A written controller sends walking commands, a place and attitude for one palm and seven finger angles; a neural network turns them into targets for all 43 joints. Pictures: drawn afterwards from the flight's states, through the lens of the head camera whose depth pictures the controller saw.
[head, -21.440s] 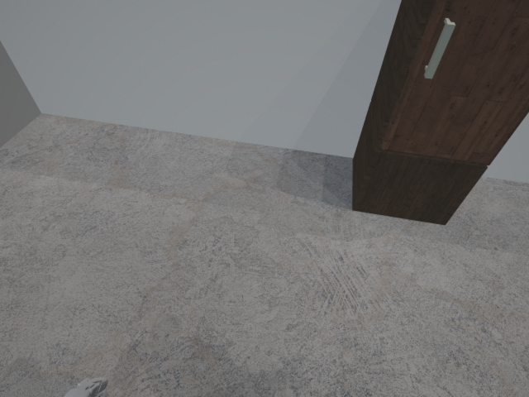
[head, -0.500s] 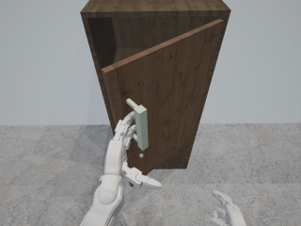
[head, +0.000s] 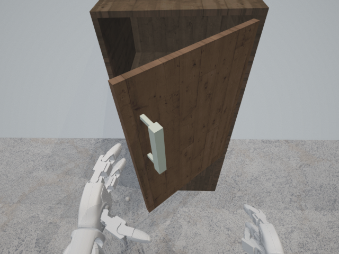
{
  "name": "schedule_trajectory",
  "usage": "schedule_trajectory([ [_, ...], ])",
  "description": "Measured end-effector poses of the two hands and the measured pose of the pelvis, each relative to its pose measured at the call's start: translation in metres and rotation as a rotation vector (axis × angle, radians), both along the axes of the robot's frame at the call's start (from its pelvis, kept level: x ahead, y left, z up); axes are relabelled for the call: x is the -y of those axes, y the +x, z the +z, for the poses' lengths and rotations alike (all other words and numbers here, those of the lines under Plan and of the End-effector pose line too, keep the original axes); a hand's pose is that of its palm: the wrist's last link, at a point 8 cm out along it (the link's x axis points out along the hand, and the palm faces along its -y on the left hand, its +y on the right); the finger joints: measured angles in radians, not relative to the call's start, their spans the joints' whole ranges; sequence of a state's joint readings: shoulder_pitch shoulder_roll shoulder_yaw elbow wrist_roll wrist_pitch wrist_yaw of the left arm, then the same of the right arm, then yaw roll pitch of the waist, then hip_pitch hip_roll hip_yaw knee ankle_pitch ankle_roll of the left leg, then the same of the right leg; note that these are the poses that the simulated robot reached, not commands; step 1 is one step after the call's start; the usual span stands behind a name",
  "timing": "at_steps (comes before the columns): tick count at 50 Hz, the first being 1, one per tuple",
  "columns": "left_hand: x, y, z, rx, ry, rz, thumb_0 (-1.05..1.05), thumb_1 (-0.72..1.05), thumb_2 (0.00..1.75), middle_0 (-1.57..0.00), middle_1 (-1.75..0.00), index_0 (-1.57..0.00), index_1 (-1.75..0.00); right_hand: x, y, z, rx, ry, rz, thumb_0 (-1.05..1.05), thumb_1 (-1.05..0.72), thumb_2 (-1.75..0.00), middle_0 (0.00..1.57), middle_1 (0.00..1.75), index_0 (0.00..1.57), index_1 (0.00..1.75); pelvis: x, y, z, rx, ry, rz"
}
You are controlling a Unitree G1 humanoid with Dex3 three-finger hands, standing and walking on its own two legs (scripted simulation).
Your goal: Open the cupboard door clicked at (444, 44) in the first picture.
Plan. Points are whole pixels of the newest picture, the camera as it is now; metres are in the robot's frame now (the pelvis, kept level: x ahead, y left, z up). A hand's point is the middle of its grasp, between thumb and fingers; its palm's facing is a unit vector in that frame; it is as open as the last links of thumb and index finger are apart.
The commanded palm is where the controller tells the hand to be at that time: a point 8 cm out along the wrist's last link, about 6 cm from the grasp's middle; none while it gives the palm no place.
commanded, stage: slide the hand sideways off the handle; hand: left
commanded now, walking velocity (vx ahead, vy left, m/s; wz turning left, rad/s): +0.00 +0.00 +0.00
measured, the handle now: (153, 145) +0.34 +0.07 +0.10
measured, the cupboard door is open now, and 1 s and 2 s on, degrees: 41 41 41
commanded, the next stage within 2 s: draw the hand back to the body in 0.14 s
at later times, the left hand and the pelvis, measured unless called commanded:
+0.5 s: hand (106, 201) +0.20 +0.14 +0.11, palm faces +0.04 -1.00 -0.07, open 16.3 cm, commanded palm +0.16 +0.19 +0.12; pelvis -0.01 +0.00 +0.00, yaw +0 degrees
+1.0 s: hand (52, 196) +0.19 +0.22 +0.14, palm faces +0.23 -0.92 -0.30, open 14.3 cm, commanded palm +0.15 +0.27 +0.16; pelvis +0.00 +0.03 +0.02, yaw +0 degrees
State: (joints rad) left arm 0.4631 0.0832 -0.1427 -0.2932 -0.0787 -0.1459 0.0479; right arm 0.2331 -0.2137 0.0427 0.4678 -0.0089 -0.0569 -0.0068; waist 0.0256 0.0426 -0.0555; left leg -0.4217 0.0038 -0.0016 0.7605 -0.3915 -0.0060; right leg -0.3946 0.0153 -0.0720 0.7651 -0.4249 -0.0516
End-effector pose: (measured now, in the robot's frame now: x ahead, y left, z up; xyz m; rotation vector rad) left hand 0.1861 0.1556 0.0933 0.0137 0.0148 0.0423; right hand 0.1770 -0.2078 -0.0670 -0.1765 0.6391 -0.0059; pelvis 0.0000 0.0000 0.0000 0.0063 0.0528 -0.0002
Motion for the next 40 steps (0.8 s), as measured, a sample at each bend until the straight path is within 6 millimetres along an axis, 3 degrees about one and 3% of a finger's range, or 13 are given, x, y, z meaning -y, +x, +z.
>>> schedule_trajectory([
  [8, -0.002, -0.018, -0.001, 0.006, 0.014, -0.033, -0.01, -0.5, 0.3, -0.15, -0.3, -0.15, -0.3, 0.007, -0.006, -0.006, 0.02, -0.011, -0.003, 0.01, -0.9, -0.9, 0.2, 0.3, 0.2, 0.3, 0.002, -0.003, -0.006, -0.013, -0.002, 0.01],
  [18, -0.007, -0.011, 0.004, 0.049, 0.029, -0.039, -0.01, -0.5, 0.3, -0.15, -0.3, -0.15, -0.3, 0.009, -0.016, -0.01, 0.039, -0.01, -0.025, 0.02, -0.9, -0.9, 0.2, 0.3, 0.2, 0.3, 0.002, -0.009, -0.009, -0.018, -0.004, 0.007],
  [25, -0.034, -0.012, 0.018, 0.049, 0.06, -0.006, -0.01, -0.5, 0.3, -0.15, -0.3, -0.15, -0.3, 0.006, -0.018, -0.004, 0.052, -0.008, -0.04, 0.02, -0.9, -0.9, 0.2, 0.3, 0.2, 0.3, -0.001, -0.006, -0.004, 0.002, -0.009, 0.002],
  [38, -0.072, -0.029, 0.036, 0.05, 0.067, 0.01, -0.01, -0.47, 0.31, -0.15, -0.3, -0.15, -0.3, -0.011, 0.003, 0.017, 0.138, -0.027, -0.009, 0.02, -0.9, -0.9, 0.2, 0.3, 0.2, 0.3, -0.015, -0.005, 0.002, 0.033, -0.022, 0.012],
  [40, -0.079, -0.031, 0.041, 0.048, 0.145, 0.045, -0.01, -0.43, 0.32, -0.15, -0.3, -0.15, -0.3, -0.016, 0.004, 0.019, 0.136, -0.036, -0.005, 0.02, -0.9, -0.9, 0.2, 0.3, 0.2, 0.3, -0.017, -0.006, 0.005, 0.047, -0.024, 0.009],
])
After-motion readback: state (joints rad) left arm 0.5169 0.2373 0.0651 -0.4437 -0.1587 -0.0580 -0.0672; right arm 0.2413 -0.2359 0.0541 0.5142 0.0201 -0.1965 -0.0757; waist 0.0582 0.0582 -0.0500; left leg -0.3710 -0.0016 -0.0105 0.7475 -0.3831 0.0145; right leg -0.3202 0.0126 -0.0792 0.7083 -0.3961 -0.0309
